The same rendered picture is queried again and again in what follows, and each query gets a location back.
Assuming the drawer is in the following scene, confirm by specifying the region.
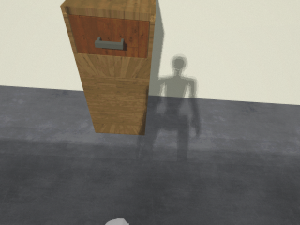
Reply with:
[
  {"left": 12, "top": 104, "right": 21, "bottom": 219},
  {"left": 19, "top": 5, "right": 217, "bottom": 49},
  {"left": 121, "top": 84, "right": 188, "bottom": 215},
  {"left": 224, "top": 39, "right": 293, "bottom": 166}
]
[{"left": 68, "top": 14, "right": 149, "bottom": 58}]

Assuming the cabinet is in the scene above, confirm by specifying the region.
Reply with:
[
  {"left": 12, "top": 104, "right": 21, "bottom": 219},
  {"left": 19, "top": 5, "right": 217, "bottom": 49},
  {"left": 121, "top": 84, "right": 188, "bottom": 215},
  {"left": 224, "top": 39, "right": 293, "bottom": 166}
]
[{"left": 60, "top": 0, "right": 156, "bottom": 136}]

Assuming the handle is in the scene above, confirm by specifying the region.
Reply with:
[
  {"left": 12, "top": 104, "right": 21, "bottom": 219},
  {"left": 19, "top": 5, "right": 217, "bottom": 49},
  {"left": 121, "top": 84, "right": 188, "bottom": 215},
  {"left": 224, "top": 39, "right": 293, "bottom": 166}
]
[{"left": 95, "top": 37, "right": 124, "bottom": 50}]

